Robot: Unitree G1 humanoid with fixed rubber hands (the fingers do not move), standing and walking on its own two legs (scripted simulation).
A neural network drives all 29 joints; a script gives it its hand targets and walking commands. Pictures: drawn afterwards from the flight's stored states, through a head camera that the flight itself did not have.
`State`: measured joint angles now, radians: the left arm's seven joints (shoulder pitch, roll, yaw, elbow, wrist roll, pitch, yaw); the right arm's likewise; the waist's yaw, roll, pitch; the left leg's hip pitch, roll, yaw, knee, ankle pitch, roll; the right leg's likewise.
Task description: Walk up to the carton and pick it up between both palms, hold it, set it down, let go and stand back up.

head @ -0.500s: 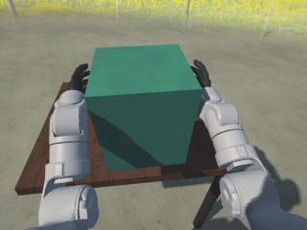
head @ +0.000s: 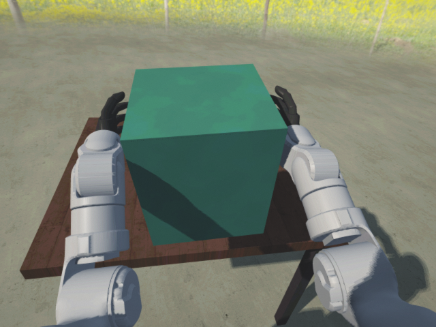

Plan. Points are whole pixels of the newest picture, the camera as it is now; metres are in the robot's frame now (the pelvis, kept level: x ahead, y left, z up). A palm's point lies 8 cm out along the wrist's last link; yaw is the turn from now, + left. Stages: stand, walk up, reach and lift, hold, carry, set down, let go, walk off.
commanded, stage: hold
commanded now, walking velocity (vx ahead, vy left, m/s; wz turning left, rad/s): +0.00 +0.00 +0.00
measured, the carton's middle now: (202, 155) +0.37 +0.01 +0.19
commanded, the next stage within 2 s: set down in 0.74 s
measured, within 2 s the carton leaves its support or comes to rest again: neither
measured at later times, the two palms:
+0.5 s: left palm (108, 136) +0.36 +0.17 +0.23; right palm (285, 129) +0.37 -0.14 +0.25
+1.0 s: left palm (109, 122) +0.37 +0.16 +0.26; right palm (287, 121) +0.38 -0.14 +0.27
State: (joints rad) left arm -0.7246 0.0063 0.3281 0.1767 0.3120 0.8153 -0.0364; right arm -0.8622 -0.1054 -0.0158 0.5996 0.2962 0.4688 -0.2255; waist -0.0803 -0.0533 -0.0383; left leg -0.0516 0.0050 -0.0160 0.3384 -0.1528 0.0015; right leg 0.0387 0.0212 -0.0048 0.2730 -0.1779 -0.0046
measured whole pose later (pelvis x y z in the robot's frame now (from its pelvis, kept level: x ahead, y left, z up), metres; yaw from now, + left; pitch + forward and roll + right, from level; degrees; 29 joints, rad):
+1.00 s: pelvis +0.00 +0.00 +0.00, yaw +0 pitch -9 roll +0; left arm -0.81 0.00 0.38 0.29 0.35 0.69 -0.06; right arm -0.90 -0.06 -0.11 0.67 0.18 0.35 -0.18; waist -0.08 -0.06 -0.03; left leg -0.02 0.00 -0.01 0.32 -0.15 0.01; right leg 0.06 0.01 -0.01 0.27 -0.18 0.00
